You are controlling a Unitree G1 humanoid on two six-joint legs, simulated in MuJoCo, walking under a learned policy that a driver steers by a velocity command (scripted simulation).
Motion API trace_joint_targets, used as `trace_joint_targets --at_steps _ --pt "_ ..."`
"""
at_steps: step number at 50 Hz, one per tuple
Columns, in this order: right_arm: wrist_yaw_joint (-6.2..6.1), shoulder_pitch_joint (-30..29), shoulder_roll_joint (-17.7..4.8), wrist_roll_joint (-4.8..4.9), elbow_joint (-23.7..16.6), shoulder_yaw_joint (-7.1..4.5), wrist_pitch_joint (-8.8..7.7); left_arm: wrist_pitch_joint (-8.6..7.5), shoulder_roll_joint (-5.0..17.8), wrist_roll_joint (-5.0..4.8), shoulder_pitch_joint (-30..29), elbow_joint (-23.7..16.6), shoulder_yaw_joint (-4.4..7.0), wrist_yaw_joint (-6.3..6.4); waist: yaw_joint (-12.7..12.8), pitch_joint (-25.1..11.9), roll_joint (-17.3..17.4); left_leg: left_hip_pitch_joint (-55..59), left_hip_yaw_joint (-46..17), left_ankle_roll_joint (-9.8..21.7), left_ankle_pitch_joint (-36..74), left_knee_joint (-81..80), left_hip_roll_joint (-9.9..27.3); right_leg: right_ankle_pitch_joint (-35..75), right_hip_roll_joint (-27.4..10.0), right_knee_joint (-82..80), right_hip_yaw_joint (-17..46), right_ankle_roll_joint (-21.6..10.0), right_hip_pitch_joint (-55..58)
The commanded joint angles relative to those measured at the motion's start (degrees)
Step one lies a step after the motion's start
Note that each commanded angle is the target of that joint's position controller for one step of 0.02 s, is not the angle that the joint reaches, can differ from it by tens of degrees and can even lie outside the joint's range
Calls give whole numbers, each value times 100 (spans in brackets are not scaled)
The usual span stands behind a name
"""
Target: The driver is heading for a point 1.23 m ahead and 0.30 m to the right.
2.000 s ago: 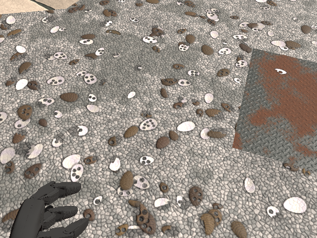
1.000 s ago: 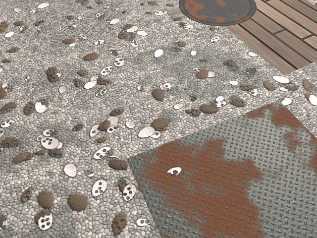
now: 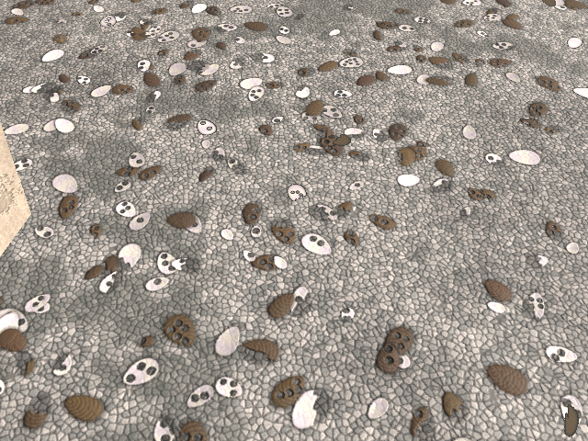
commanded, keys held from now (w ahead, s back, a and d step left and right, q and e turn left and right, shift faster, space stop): w+e+shift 0.92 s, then w+q+shift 0.08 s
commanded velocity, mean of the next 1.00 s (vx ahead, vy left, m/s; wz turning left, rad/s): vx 1.00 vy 0.00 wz -0.54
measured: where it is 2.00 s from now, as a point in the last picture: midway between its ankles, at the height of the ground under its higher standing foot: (433, 153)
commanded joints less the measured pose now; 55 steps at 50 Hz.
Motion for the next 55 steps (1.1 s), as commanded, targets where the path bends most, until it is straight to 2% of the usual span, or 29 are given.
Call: trace_joint_targets --at_steps 1,5,7,8,9,11,13,14,15,16,17,18,19,21,23,25,32,34,36,37,38,39,40,41,42,45,49,52,55 --pt "75 -377 217 39 -689 94 -47 -95 63 -90 356 88 -41 -103 -39 147 -626 -1442 -568 78 57 -280 640 -145 -1467 -1516 1798 -916 733" --pt "150 -818 156 -101 -828 189 -218 -108 574 -90 303 264 22 -98 -383 670 -403 -1809 -480 -45 1239 -1809 563 393 -1487 -2108 1478 -1306 380" --pt "256 -1621 93 -221 -1005 226 -375 -103 617 -211 667 396 24 -71 -44 834 -155 -1167 -13 -131 2032 -2980 495 901 -1343 -2445 1133 -1241 175" --pt "285 -1961 134 -234 -1048 214 -416 -99 528 -207 948 520 -28 -71 117 721 13 -858 167 -162 2284 -3236 286 1139 -1246 -2588 996 -1226 386" --pt "337 -2042 197 -149 -1135 255 -495 -83 803 -245 1029 554 25 -47 97 833 -350 -513 93 -162 2361 -3700 270 1413 -1428 -2584 1021 -1221 340" --pt "378 -2138 -65 -121 -1162 136 -588 26 897 -267 1191 685 11 -11 42 674 -517 20 181 -163 2181 -4406 16 2515 -1479 -2215 841 -1062 949" --pt "274 -1315 -525 -60 -1036 -110 -576 113 1090 -134 1334 829 7 7 -550 -189 -1109 1336 316 8 1568 -4477 -357 4847 -1516 -909 763 -871 1382" --pt "181 -248 -723 -30 -819 -248 -515 155 1174 -84 1183 839 -1 19 -1250 -813 -1307 2825 362 77 1405 -4442 -359 5238 -1326 459 550 -685 785" --pt "42 1061 -995 -89 -543 -361 -412 131 883 44 1071 663 -100 38 -1812 -1696 -1105 4987 -541 185 809 -3922 596 3719 -1083 2355 602 -478 -817" --pt "73 1335 -1521 -314 -369 -435 -454 8 -338 -112 2040 460 -394 13 -998 -3113 1078 6514 -3694 943 -1912 -4871 2218 -1056 -235 4558 866 -341 -2420" --pt "99 1502 -1021 -299 -297 -329 -457 -65 141 -408 1563 424 -287 25 -1214 -3107 1272 6098 -4839 881 -2852 -6094 2182 -1130 -315 5351 1280 -417 -2880" --pt "83 1168 -663 -218 -129 -237 -474 -42 369 -563 773 205 -172 77 -1177 -1742 1006 5361 -3929 701 -2247 -6214 2079 -813 -505 5669 1041 -386 -3591" --pt "89 1041 -460 -212 -40 -188 -477 -44 374 -372 242 170 -188 79 -1170 -996 380 4344 -2647 515 -393 -5949 1844 -574 -815 5342 948 -406 -3389" --pt "96 368 -57 -395 145 -133 -531 133 123 -327 399 131 -147 34 -418 -561 430 2939 -1965 636 -43 -6384 1651 -85 -1153 5147 947 -388 -2882" --pt "107 -130 224 -288 248 -93 -573 442 -130 -416 440 87 -155 -40 -93 -153 453 2259 -1041 600 412 -6741 1654 -301 -1359 4974 956 -336 -2701" --pt "64 -380 62 -220 339 -158 -608 574 -164 -290 113 -65 -169 -60 30 363 263 1859 -326 518 995 -7044 1665 -52 -1465 4619 921 -243 -2974" --pt "-93 -227 -871 -237 421 -354 -582 469 183 -212 -944 -419 -156 -406 -57 663 -427 2512 1679 142 2575 -7274 1205 2158 -970 2058 -122 -553 -2262" --pt "-69 -158 -1223 -177 406 -444 -437 481 588 -280 -720 -421 10 -415 171 270 -119 3326 1779 28 5605 -6426 1218 1661 -375 1942 -719 -758 -1641" --pt "-67 -241 -1258 -132 270 -439 -297 632 1272 -378 629 -142 370 -333 1004 -725 190 3253 1740 46 8353 -4021 1134 933 271 2229 -1018 -1100 364" --pt "-63 -396 -1309 0 227 -437 -339 697 1481 -366 1858 151 520 -272 1593 -1054 178 2032 1600 -149 7424 -2245 1140 968 241 1657 -482 -1346 2159" --pt "-15 -182 -128 -223 225 -85 -458 746 1686 -421 1821 346 486 -228 991 -338 -1751 485 1346 -437 -201 545 -40 839 -187 1449 823 -1640 2426" --pt "26 285 272 -128 -340 79 -699 541 1845 -173 1284 5 393 -298 32 -1413 -2794 -1167 27 -473 -1783 1758 -887 -1069 -1009 -312 4501 -2796 3139" --pt "25 -290 -461 -57 -438 5 -870 357 1327 -148 1061 -258 319 -337 352 -1566 -1607 -1493 -728 -112 -1049 1258 -387 -2413 -1423 -1253 5309 -2472 3154" --pt "7 -847 -574 49 -548 -41 -933 223 1199 -145 1074 -197 297 -343 325 -798 -837 -1620 -604 4 -598 707 -302 -2605 -1393 -1534 5289 -2214 2411" --pt "-53 -919 -423 -58 -468 -13 -931 125 1091 -134 771 -209 255 -363 10 -406 20 -1292 -676 -18 -244 201 -96 -2245 -1249 -1465 4981 -2040 1544" --pt "-66 -644 -371 -251 -369 -69 -731 71 835 -106 77 -389 166 -221 -495 -183 -165 -350 -847 -317 153 -985 187 -956 -698 -1382 3787 -2037 146" --pt "-17 -1535 101 -353 -543 108 -599 118 390 -187 414 -119 2 54 -27 332 -411 -147 -150 -663 1719 -3094 331 572 -307 -1492 2094 -1703 -543" --pt "87 -2100 263 -252 -655 176 -622 96 445 -151 731 30 -2 38 499 368 -603 547 233 -619 3391 -4272 190 324 -373 -1789 1635 -1443 -769" --pt "145 -2410 0 -61 -764 87 -623 72 572 -163 1025 332 15 -1 664 574 -673 -163 231 -352 3248 -4901 183 837 -853 -1912 1430 -1360 616"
